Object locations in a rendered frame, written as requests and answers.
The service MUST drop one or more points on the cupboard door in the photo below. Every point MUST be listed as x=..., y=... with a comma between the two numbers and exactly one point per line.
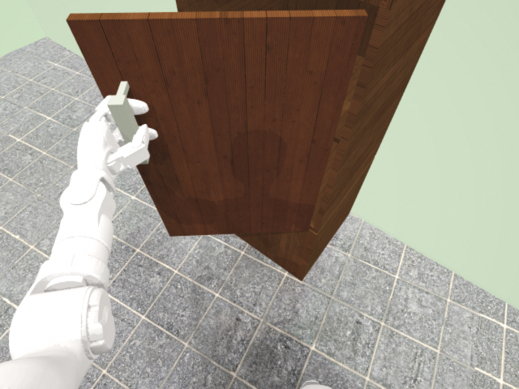
x=245, y=104

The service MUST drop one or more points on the left robot hand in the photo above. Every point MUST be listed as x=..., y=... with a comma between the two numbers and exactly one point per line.
x=99, y=148

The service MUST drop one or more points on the robot left forearm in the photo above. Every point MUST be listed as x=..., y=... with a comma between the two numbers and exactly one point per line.
x=82, y=247

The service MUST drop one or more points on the robot left upper arm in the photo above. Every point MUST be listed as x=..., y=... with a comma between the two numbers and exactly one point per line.
x=57, y=336

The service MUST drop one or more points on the handle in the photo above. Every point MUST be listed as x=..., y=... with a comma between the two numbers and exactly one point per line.
x=121, y=111

